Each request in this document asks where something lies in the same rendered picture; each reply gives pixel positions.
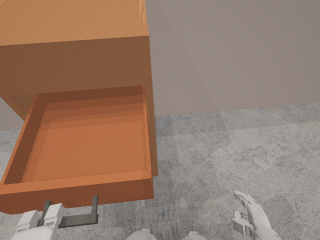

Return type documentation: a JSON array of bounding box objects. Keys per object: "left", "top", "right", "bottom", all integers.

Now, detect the drawer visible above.
[{"left": 0, "top": 85, "right": 154, "bottom": 215}]

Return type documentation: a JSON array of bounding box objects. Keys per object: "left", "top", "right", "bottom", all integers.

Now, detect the right robot hand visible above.
[{"left": 232, "top": 190, "right": 272, "bottom": 238}]

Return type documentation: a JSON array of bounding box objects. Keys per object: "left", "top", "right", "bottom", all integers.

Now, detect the handle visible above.
[{"left": 36, "top": 195, "right": 99, "bottom": 229}]

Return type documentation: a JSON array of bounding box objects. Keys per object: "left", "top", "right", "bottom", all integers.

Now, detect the cabinet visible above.
[{"left": 0, "top": 0, "right": 159, "bottom": 177}]

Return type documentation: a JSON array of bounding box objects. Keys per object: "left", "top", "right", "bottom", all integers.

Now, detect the right robot forearm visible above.
[{"left": 254, "top": 227, "right": 281, "bottom": 240}]

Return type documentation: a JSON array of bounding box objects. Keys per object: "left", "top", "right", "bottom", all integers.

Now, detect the left robot hand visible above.
[{"left": 10, "top": 203, "right": 71, "bottom": 240}]

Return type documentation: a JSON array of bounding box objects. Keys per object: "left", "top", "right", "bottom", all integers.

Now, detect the robot right shin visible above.
[{"left": 188, "top": 231, "right": 198, "bottom": 236}]

